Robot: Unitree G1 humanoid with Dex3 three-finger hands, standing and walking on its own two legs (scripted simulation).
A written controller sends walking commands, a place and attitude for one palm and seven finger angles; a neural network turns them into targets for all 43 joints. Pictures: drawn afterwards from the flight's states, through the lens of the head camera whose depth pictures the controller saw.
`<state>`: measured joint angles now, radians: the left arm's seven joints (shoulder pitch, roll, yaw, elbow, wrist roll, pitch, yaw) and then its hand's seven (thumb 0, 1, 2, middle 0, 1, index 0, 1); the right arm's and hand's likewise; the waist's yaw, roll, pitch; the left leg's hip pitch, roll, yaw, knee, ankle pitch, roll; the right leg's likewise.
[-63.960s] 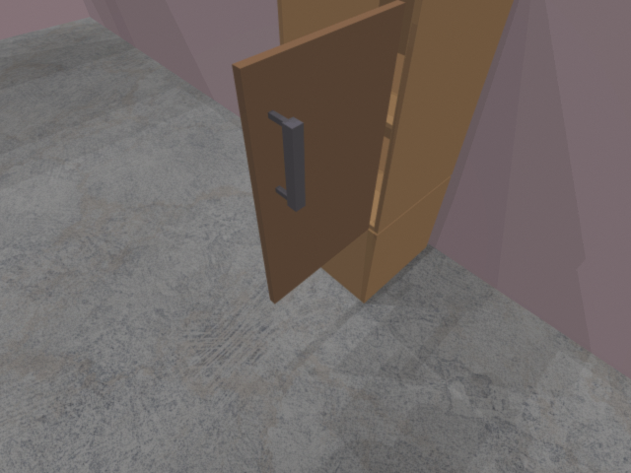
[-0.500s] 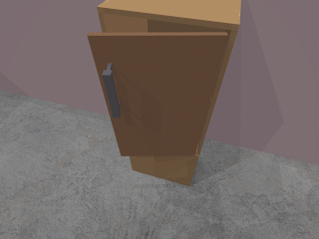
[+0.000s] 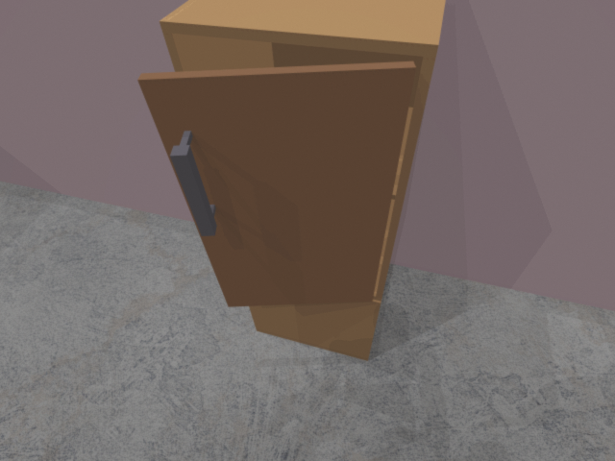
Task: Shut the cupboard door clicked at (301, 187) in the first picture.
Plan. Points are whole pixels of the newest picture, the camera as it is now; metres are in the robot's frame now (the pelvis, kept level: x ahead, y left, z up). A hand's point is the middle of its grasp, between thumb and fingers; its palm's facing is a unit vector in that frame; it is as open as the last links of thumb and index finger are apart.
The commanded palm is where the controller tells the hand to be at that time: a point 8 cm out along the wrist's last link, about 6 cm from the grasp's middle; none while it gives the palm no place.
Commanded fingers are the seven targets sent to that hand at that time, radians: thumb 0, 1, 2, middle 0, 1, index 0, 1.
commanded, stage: raise the hand and make a fist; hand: left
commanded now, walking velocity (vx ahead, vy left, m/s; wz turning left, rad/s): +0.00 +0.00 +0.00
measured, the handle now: (198, 186) +0.49 +0.20 +0.08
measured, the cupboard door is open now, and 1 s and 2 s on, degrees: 18 18 18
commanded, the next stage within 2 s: bring the fist close to the handle in 1.90 s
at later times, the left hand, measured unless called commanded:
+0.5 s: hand out of the picture +0.12 +0.20 -0.03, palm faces +0.12 -0.99 -0.03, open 5.7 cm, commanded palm +0.11 +0.25 -0.02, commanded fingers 0.00 0.90 0.90 -0.68 -0.82 -0.68 -0.82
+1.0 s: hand (128, 422) +0.16 +0.22 +0.03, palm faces +0.08 -1.00 -0.06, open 3.5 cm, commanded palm +0.13 +0.27 +0.04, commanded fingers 0.00 0.90 0.90 -1.13 -1.32 -1.13 -1.32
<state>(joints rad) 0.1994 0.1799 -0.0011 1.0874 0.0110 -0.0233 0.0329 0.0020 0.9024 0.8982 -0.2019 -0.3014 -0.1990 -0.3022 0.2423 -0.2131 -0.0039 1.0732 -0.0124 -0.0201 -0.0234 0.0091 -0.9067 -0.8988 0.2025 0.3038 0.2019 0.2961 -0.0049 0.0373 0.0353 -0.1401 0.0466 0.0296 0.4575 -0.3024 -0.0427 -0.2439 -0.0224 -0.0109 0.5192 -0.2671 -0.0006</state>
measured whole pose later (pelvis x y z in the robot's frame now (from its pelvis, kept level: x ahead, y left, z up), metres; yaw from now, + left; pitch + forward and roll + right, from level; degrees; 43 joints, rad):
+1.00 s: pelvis -0.04 +0.02 -0.06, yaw +4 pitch +8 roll -1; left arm 0.46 0.24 0.13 -0.21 -0.25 -0.25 -0.18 0.01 0.90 0.90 -0.96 -1.13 -0.96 -1.13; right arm 0.30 -0.26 0.02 0.52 0.02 -0.27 -0.07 0.02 -0.90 -0.90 0.21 0.30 0.21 0.30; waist 0.00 0.02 -0.09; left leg -0.64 0.02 -0.03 1.00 -0.50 -0.01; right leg -0.66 -0.06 -0.06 0.94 -0.41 0.03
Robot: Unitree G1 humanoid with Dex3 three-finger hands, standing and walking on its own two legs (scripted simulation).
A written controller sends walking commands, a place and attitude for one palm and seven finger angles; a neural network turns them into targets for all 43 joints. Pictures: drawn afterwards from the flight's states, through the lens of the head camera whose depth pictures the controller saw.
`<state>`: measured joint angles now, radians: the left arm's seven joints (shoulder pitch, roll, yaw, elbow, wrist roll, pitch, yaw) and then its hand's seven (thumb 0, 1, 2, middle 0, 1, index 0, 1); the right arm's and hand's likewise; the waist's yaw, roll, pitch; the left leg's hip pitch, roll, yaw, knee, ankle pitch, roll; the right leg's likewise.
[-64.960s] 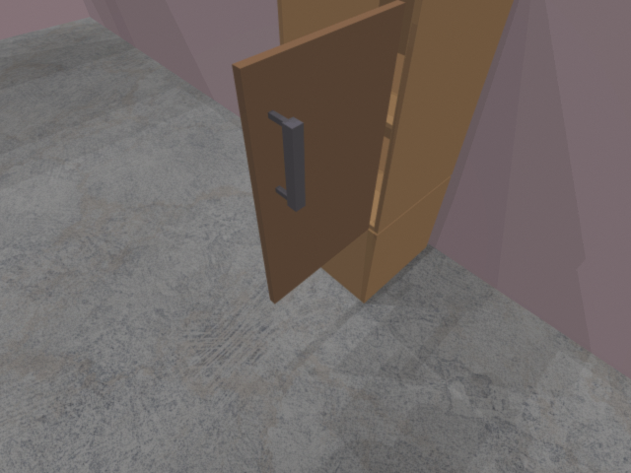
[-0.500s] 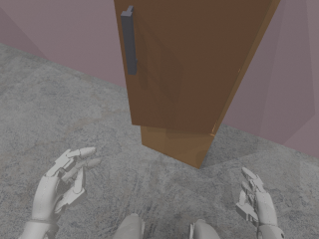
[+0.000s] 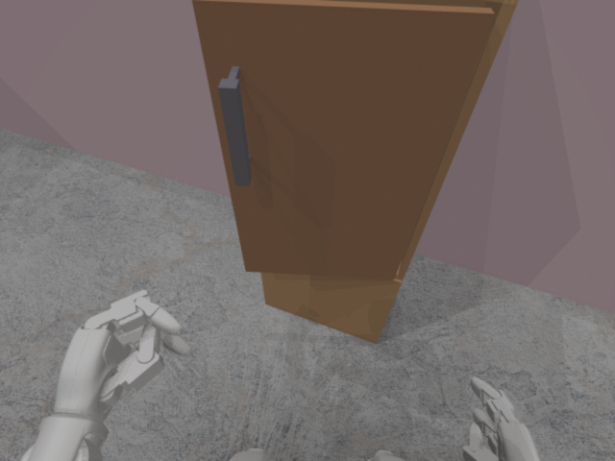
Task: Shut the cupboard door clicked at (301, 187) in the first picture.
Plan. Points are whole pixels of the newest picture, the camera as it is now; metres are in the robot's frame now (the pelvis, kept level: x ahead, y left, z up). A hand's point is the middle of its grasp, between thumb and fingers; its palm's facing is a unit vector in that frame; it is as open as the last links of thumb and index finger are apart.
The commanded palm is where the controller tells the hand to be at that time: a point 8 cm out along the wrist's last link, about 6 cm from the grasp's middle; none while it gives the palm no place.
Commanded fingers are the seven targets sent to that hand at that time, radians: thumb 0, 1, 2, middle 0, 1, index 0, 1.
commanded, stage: raise the hand and make a fist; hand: left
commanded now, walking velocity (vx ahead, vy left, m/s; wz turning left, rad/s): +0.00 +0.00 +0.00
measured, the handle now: (239, 129) +0.54 +0.14 +0.14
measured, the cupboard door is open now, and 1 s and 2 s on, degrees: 18 18 18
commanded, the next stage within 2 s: bring the fist close to the handle in 0.90 s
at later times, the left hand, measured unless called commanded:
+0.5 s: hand (158, 307) +0.24 +0.17 +0.14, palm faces +0.03 -1.00 -0.06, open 3.1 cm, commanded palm +0.22 +0.22 +0.15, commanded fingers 0.00 0.90 0.90 -1.30 -1.50 -1.30 -1.50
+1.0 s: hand (154, 312) +0.24 +0.17 +0.14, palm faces +0.03 -1.00 -0.05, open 3.1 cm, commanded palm +0.21 +0.22 +0.15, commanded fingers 0.00 0.90 0.90 -1.30 -1.50 -1.30 -1.50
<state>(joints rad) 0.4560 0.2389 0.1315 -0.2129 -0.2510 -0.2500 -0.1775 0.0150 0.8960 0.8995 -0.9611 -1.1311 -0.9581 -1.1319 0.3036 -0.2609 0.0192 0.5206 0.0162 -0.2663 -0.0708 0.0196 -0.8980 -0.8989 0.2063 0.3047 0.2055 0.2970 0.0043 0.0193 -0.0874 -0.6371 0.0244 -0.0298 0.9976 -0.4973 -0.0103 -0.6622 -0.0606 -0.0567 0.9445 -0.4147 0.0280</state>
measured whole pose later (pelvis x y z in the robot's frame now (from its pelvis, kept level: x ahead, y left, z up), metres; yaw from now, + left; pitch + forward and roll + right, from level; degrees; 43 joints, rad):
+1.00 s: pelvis +0.01 -0.02 +0.03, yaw +0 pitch +1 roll +0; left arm 0.30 0.24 0.20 -0.14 -0.29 -0.11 -0.24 0.01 0.89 0.90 -1.30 -1.50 -1.30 -1.50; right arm 0.27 -0.25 0.05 0.58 0.03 -0.28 -0.09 0.02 -0.90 -0.90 0.21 0.30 0.20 0.30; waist 0.04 0.04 -0.04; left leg -0.36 0.03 -0.03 0.73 -0.39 -0.03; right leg -0.41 -0.05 -0.06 0.72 -0.34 0.01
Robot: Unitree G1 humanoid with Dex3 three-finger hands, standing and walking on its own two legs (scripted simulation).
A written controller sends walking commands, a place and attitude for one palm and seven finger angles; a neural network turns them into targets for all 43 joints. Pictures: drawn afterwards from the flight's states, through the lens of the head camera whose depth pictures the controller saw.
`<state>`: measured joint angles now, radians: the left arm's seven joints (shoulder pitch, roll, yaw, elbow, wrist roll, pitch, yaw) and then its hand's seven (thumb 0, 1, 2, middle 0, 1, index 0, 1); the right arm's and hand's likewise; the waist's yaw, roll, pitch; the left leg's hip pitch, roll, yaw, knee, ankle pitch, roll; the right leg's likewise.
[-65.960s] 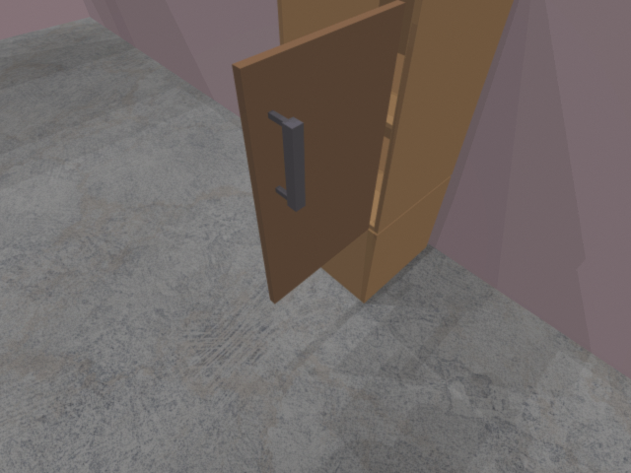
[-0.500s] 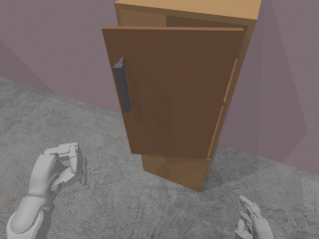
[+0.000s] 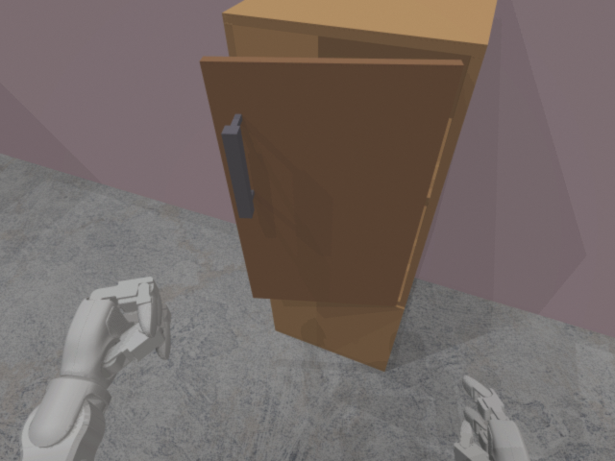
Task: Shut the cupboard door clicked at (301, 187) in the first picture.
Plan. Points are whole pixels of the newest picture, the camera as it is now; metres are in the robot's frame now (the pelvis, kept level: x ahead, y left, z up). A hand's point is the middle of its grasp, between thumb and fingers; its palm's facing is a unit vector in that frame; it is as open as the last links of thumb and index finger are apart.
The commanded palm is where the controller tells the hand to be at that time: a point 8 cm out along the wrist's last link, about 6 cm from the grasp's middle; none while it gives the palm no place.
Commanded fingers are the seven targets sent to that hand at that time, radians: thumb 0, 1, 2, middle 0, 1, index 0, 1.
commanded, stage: bring the fist close to the handle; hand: left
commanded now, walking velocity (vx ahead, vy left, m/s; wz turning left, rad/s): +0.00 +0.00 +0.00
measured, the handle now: (242, 168) +0.53 +0.16 +0.11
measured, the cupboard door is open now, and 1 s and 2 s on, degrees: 18 18 14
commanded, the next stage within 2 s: push the door shut along its arc in 1.40 s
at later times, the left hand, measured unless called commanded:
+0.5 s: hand (210, 262) +0.32 +0.16 +0.11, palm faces -0.01 -1.00 -0.02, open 3.1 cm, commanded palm +0.31 +0.21 +0.11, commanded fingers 0.00 0.90 0.90 -1.30 -1.50 -1.30 -1.50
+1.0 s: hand (251, 212) +0.42 +0.12 +0.11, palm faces +0.00 -1.00 -0.02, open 3.1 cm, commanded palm +0.40 +0.18 +0.11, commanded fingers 0.00 0.90 0.90 -1.30 -1.50 -1.30 -1.50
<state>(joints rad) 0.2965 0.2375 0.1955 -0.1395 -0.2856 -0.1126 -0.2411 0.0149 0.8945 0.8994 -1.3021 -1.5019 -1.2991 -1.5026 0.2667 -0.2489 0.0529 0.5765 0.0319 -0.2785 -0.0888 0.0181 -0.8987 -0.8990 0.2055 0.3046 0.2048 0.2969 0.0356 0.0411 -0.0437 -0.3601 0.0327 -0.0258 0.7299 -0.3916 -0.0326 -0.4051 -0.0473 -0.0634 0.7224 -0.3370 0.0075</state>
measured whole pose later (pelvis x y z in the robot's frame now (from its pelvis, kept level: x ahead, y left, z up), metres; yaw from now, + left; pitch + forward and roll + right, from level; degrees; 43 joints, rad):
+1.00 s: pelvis +0.00 -0.01 +0.00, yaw -1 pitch +6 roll +1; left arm -0.55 0.21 0.17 0.69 -0.15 -0.16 -0.07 0.01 0.90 0.90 -1.30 -1.50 -1.30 -1.50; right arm 0.28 -0.25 0.02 0.66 0.02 -0.12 -0.07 0.01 -0.90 -0.90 0.21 0.30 0.20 0.30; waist -0.04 0.02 -0.04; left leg -0.43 0.04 0.00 0.69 -0.36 -0.04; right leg -0.50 -0.04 -0.04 0.71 -0.31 0.00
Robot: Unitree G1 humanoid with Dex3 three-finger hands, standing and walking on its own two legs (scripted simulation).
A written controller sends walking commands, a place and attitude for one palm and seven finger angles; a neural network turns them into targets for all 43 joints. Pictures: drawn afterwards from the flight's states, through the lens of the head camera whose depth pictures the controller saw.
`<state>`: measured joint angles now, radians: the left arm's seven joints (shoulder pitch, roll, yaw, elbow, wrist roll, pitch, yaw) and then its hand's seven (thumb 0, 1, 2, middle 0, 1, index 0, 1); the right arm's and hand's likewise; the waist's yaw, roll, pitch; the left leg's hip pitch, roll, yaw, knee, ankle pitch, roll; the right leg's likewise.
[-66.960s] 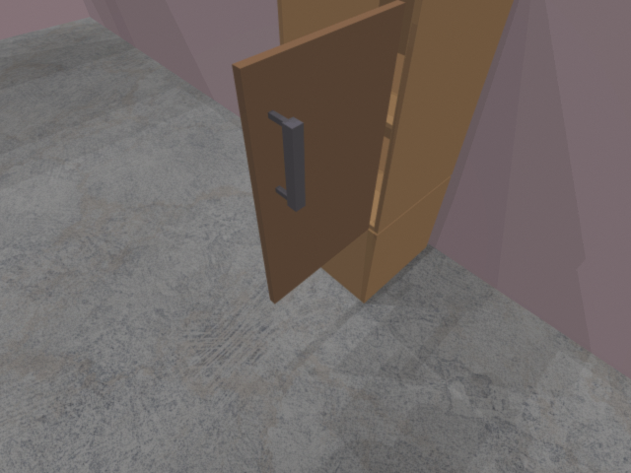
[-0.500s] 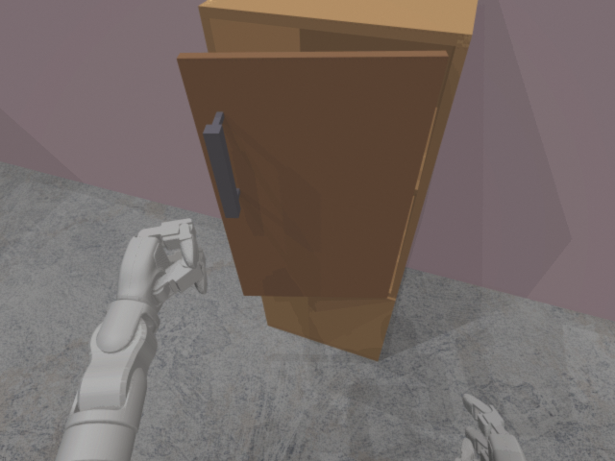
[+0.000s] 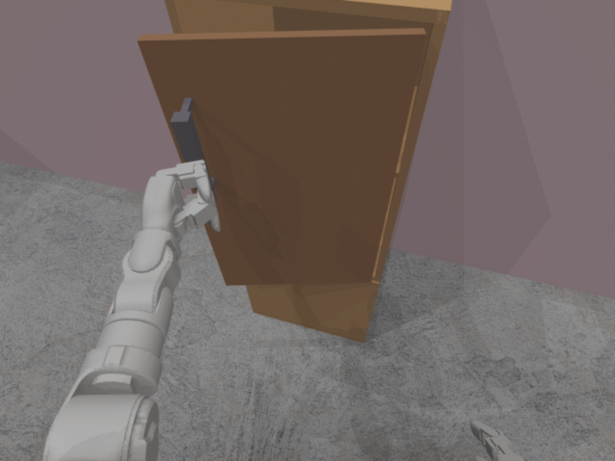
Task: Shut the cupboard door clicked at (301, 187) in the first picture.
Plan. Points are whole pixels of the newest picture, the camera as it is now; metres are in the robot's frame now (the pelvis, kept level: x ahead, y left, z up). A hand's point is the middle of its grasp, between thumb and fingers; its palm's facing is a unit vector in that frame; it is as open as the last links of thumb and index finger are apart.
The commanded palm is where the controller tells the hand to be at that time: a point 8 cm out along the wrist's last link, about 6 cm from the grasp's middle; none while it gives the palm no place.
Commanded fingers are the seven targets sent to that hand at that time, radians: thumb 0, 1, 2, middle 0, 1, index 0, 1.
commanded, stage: bring the fist close to the handle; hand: left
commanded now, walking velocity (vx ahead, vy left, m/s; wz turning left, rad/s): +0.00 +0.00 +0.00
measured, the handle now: (198, 156) +0.52 +0.18 +0.11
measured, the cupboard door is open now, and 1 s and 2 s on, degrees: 18 14 0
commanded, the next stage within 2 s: push the door shut along its arc in 0.40 s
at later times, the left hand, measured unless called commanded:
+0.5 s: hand (217, 198) +0.43 +0.13 +0.11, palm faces +0.03 -1.00 -0.01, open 3.1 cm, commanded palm +0.40 +0.19 +0.11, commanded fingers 0.00 0.90 0.90 -1.30 -1.50 -1.30 -1.50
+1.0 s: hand (214, 176) +0.47 +0.14 +0.11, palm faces -0.09 -1.00 -0.02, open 3.1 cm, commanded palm +0.47 +0.19 +0.11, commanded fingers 0.00 0.90 0.90 -1.30 -1.50 -1.30 -1.50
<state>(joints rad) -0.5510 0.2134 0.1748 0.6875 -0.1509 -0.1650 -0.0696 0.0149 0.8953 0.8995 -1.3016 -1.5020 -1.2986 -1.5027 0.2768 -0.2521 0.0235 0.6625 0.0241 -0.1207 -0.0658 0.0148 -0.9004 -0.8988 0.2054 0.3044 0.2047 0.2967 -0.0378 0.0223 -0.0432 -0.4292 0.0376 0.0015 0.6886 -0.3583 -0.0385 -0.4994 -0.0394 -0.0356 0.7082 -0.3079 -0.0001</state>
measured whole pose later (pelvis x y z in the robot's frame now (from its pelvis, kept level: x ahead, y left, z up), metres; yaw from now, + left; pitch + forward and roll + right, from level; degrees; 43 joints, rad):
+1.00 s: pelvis -0.01 +0.01 -0.01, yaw +0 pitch +11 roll +0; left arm -0.91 0.35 0.24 1.14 -0.14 -0.31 -0.20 0.02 0.90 0.90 -1.33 -1.50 -1.33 -1.50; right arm 0.37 -0.28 0.02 0.68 0.02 -0.07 -0.05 0.01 -0.90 -0.90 0.21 0.30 0.21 0.30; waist -0.11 0.02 -0.06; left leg -0.61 0.03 0.00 0.79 -0.37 -0.02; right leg -0.66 -0.05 -0.03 0.76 -0.30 0.02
